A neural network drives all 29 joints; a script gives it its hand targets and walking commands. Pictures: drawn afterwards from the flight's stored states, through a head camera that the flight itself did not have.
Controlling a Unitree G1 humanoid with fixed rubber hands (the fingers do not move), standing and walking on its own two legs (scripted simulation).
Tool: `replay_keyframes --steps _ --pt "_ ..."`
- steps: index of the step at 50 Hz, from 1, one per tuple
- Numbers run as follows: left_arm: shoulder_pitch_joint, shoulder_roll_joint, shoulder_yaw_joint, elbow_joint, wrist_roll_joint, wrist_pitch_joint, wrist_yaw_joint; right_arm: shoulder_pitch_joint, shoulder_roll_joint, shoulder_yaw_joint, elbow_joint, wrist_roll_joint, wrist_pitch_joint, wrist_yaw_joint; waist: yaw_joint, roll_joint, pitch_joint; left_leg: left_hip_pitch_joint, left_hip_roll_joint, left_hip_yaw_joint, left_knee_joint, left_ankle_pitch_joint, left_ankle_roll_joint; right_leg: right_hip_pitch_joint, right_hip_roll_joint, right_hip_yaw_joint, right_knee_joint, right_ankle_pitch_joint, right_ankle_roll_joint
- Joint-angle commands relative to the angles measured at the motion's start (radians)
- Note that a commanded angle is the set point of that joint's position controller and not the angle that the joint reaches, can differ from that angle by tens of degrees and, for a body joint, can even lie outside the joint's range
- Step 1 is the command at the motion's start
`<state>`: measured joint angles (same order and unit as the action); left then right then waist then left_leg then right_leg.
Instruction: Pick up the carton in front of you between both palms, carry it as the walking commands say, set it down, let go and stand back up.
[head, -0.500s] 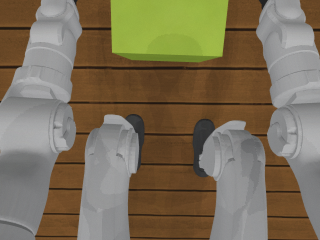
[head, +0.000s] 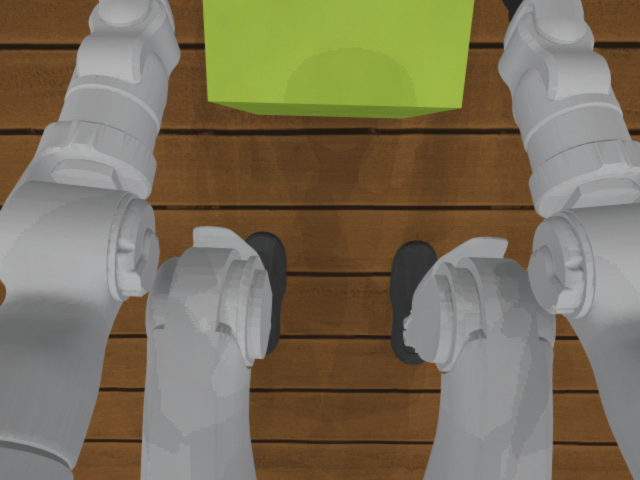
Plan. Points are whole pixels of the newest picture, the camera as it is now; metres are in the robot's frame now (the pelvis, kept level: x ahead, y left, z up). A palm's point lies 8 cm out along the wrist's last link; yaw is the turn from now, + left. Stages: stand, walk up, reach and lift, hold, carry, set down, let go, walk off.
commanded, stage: reach and lift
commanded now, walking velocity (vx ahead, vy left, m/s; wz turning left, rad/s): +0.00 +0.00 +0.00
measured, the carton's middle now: (334, 13) +0.53 +0.03 -0.24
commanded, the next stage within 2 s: none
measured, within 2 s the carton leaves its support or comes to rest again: leaves its support in 0.46 s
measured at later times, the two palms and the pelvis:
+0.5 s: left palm out of the picture +0.54 +0.17 -0.16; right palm out of the picture +0.55 -0.13 -0.16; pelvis +0.00 +0.00 -0.01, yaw +0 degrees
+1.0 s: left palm out of the picture +0.49 +0.17 +0.05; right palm out of the picture +0.50 -0.13 +0.05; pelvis -0.01 -0.01 +0.10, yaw +2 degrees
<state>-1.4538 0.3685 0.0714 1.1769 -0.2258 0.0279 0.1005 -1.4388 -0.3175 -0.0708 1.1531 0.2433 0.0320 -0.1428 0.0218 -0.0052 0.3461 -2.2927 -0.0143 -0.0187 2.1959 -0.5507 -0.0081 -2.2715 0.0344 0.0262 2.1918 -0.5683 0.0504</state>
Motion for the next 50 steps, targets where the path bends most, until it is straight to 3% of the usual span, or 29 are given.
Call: replay_keyframes --steps 1,2,3,5,6,7,9,11,12,14,16,19,20,21,23,26,28,30,31,32,35,36,39,42,43,44,45,47,50 --pt "-0.273 0.109 0.026 -0.091 -0.003 -0.016 -0.001 -0.253 -0.106 -0.004 -0.082 -0.015 -0.015 0.004 -0.003 0.01 -1.185 0.616 -0.006 0.04 -0.167 0.279 -0.034 0.522 0.012 -0.056 -0.167 0.253 -0.006" --pt "-0.285 0.05 -0.008 -0.098 -0.029 -0.02 -0.009 -0.284 -0.042 0.025 -0.089 -0.007 -0.02 0.007 0.007 -0.006 -1.146 0.595 -0.017 0.05 -0.182 0.272 -0.032 0.533 0.026 -0.065 -0.181 0.234 -0.01" --pt "-0.286 0.059 -0.036 -0.061 -0.046 -0.014 -0.012 -0.309 -0.068 0.004 -0.084 -0.015 -0.024 0.005 -0.06 -0.026 -1.198 0.589 -0.003 0.019 -0.184 0.278 -0.031 0.594 0.008 -0.087 -0.142 0.292 0.001" --pt "-0.291 -0.015 -0.048 -0.082 -0.03 -0.016 -0.014 -0.28 -0.055 0.005 -0.055 -0.02 -0.033 0.007 -0.035 0.034 -1.162 0.605 -0.026 0.038 -0.194 0.292 -0.039 0.501 0.031 -0.066 -0.174 0.255 -0.02" --pt "-0.292 0.028 -0.031 -0.086 -0.006 -0.026 -0.016 -0.289 0.055 0.055 -0.091 0.005 -0.028 0.009 0.015 0.021 -1.164 0.628 -0.026 0.039 -0.186 0.303 -0.023 0.539 0.028 -0.06 -0.164 0.283 -0.012" --pt "-0.325 0.024 -0.044 -0.063 -0.005 -0.025 -0.014 -0.334 0.037 0.035 -0.093 0.003 -0.022 0.013 -0.011 0.032 -1.159 0.591 -0.025 0.047 -0.191 0.263 -0.03 0.545 0.025 -0.063 -0.171 0.277 -0.006" --pt "-0.379 -0.078 -0.059 -0.044 0.008 -0.02 -0.02 -0.369 0.16 0.065 -0.065 -0.002 -0.016 0.021 0.025 0.02 -1.13 0.626 -0.037 0.047 -0.195 0.26 -0.03 0.551 0.034 -0.06 -0.17 0.266 -0.008" --pt "-0.516 -0.478 -0.142 -0.103 0.018 -0.006 -0.095 -0.494 0.486 0.103 -0.066 -0.047 -0.001 0.096 -0.005 0.056 -1.101 0.592 -0.07 0.053 -0.181 0.251 -0.037 0.518 0.064 -0.066 -0.163 0.243 -0.024" --pt "-0.538 -0.614 -0.132 -0.111 0.028 0.009 -0.137 -0.511 0.633 0.12 -0.082 -0.069 0.005 0.135 -0.029 -0.021 -1.083 0.577 -0.07 0.043 -0.179 0.243 -0.016 0.505 0.07 -0.089 -0.145 0.251 -0.029" --pt "-0.598 -0.851 -0.155 -0.118 0.07 0.045 -0.206 -0.606 0.814 0.081 -0.105 -0.098 0.033 0.201 -0.019 0.026 -1.058 0.565 -0.081 0.053 -0.166 0.227 -0.016 0.512 0.089 -0.082 -0.131 0.226 -0.047" --pt "-0.585 -0.924 -0.171 -0.145 0.051 0.069 -0.252 -0.532 0.925 0.05 -0.077 -0.135 0.073 0.241 -0.04 0.024 -1.053 0.519 -0.091 0.069 -0.158 0.216 -0.016 0.527 0.092 -0.096 -0.125 0.226 -0.041" --pt "-0.566 -0.998 -0.146 -0.248 0.064 0.093 -0.283 -0.547 1.014 0.093 -0.186 -0.11 0.092 0.282 0.021 0.016 -1.141 0.529 -0.093 0.08 -0.133 0.33 -0.001 0.538 0.094 -0.089 -0.099 0.339 -0.045" --pt "-0.564 -1.025 -0.166 -0.284 0.054 0.094 -0.283 -0.542 1.065 0.124 -0.232 -0.098 0.093 0.288 0.0 0.012 -1.207 0.584 -0.099 0.083 -0.151 0.345 0.001 0.564 0.104 -0.101 -0.1 0.358 -0.048" --pt "-0.587 -1.047 -0.163 -0.325 0.047 0.104 -0.284 -0.58 1.047 0.139 -0.246 -0.078 0.104 0.285 0.026 0.035 -1.269 0.586 -0.095 0.106 -0.144 0.355 -0.015 0.58 0.106 -0.089 -0.118 0.363 -0.046" --pt "-0.602 -1.043 -0.189 -0.407 0.018 0.117 -0.29 -0.588 1.098 0.206 -0.357 -0.052 0.12 0.281 0.033 -0.055 -1.414 0.601 -0.099 0.098 -0.127 0.39 -0.009 0.697 0.1 -0.103 -0.096 0.418 -0.04" --pt "-0.619 -1.143 -0.264 -0.574 0.005 0.155 -0.264 -0.558 1.205 0.228 -0.45 -0.01 0.155 0.268 0.036 0.021 -1.749 0.837 -0.114 0.11 -0.155 0.531 -0.018 0.784 0.119 -0.121 -0.116 0.519 -0.039" --pt "-0.494 -1.205 -0.24 -0.454 0.04 0.203 -0.265 -0.553 1.22 0.203 -0.45 -0.049 0.187 0.262 0.02 0.048 -1.666 0.848 -0.121 0.106 -0.215 0.465 -0.015 0.669 0.123 -0.139 -0.164 0.404 -0.031" --pt "-0.527 -1.219 -0.245 -0.555 0.074 0.217 -0.276 -0.489 1.255 0.18 -0.448 -0.099 0.213 0.276 0.008 0.077 -1.706 0.842 -0.119 0.119 -0.22 0.43 -0.015 0.673 0.131 -0.122 -0.213 0.369 -0.031" --pt "-0.447 -1.269 -0.225 -0.52 0.102 0.227 -0.276 -0.505 1.273 0.212 -0.48 -0.112 0.211 0.28 0.017 0.006 -1.727 0.802 -0.126 0.109 -0.231 0.429 -0.002 0.68 0.138 -0.14 -0.213 0.389 -0.019" --pt "-0.463 -1.224 -0.245 -0.556 0.116 0.239 -0.277 -0.479 1.264 0.193 -0.495 -0.118 0.222 0.283 0.049 0.059 -1.69 0.801 -0.124 0.116 -0.244 0.441 -0.009 0.622 0.127 -0.119 -0.223 0.382 -0.031" --pt "-0.328 -1.31 -0.122 -0.413 0.187 0.273 -0.295 -0.398 1.235 0.102 -0.426 -0.246 0.251 0.296 -0.032 -0.012 -1.399 0.648 -0.131 0.083 -0.318 0.264 -0.002 0.518 0.13 -0.135 -0.317 0.219 -0.034" --pt "-0.303 -1.36 -0.107 -0.347 0.214 0.296 -0.296 -0.403 1.225 0.048 -0.419 -0.281 0.26 0.299 -0.045 0.057 -1.379 0.675 -0.133 0.086 -0.372 0.219 -0.012 0.51 0.128 -0.135 -0.343 0.183 -0.044" --pt "-0.294 -1.306 -0.066 -0.307 0.256 0.304 -0.297 -0.413 1.232 0.03 -0.404 -0.282 0.269 0.306 -0.003 0.06 -1.38 0.635 -0.134 0.096 -0.42 0.191 -0.011 0.503 0.133 -0.116 -0.386 0.175 -0.058" --pt "-0.312 -1.307 0.026 -0.29 0.314 0.315 -0.296 -0.344 1.249 -0.033 -0.318 -0.333 0.299 0.322 -0.027 0.023 -1.322 0.646 -0.134 0.097 -0.474 0.07 -0.001 0.544 0.143 -0.116 -0.465 0.068 -0.06" --pt "-0.3 -1.346 0.031 -0.284 0.33 0.332 -0.295 -0.391 1.217 -0.049 -0.361 -0.362 0.305 0.321 -0.028 0.081 -1.327 0.657 -0.136 0.086 -0.505 0.062 0.001 0.553 0.128 -0.114 -0.467 0.076 -0.062" --pt "-0.36 -1.291 0.013 -0.354 0.323 0.325 -0.296 -0.36 1.246 -0.076 -0.297 -0.37 0.321 0.331 -0.006 0.017 -1.359 0.693 -0.144 0.085 -0.523 0.05 0.001 0.558 0.129 -0.121 -0.484 0.058 -0.055" --pt "-0.362 -1.295 -0.004 -0.362 0.311 0.327 -0.298 -0.391 1.273 -0.037 -0.364 -0.362 0.321 0.331 -0.045 0.001 -1.388 0.726 -0.131 0.083 -0.528 0.053 0.002 0.559 0.137 -0.121 -0.505 0.06 -0.056" --pt "-0.346 -1.297 0.001 -0.374 0.338 0.332 -0.307 -0.364 1.34 0.003 -0.356 -0.339 0.326 0.33 0.032 -0.004 -1.445 0.742 -0.14 0.11 -0.548 0.088 0.004 0.635 0.141 -0.1 -0.531 0.091 -0.048" --pt "-0.269 -1.369 0.043 -0.34 0.369 0.354 -0.317 -0.333 1.369 0.009 -0.354 -0.356 0.348 0.339 0.032 -0.042 -1.439 0.762 -0.14 0.107 -0.6 0.083 0.012 0.703 0.144 -0.102 -0.6 0.056 -0.031"
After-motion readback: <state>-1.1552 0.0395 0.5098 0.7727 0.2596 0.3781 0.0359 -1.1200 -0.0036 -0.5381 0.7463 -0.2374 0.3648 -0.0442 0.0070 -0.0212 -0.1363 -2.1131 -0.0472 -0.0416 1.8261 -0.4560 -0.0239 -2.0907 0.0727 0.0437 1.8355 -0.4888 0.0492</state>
